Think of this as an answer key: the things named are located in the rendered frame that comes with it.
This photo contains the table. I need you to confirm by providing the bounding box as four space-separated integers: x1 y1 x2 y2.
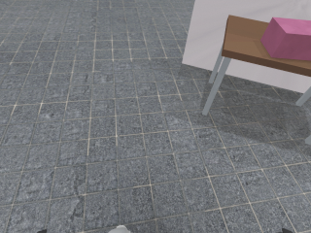
202 15 311 146

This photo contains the carton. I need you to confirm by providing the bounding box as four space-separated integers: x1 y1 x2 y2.
260 17 311 61

